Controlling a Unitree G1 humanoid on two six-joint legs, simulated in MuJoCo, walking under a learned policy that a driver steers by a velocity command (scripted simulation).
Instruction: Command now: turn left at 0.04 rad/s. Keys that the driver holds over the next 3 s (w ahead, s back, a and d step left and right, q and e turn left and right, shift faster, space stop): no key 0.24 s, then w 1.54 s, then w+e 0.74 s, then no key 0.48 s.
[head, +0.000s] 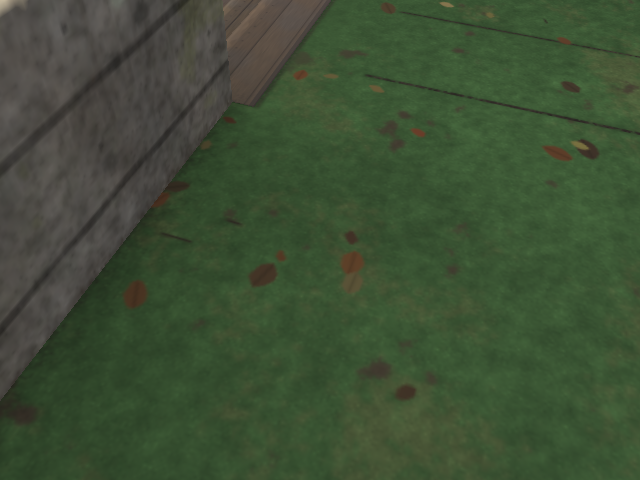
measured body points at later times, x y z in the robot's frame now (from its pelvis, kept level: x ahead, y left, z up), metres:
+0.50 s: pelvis +0.04 -0.03 +0.00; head +0.05 -0.05 +0.44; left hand +0.12 +0.25 -0.12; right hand +0.10 -0.30 -0.14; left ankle -0.02 +0.11 -0.73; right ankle +0.04 -0.13 -0.74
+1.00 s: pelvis +0.28 -0.01 -0.02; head +0.32 -0.02 +0.43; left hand +0.21 +0.26 -0.15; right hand +0.53 -0.24 -0.09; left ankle +0.41 +0.08 -0.74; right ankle +0.05 -0.13 -0.70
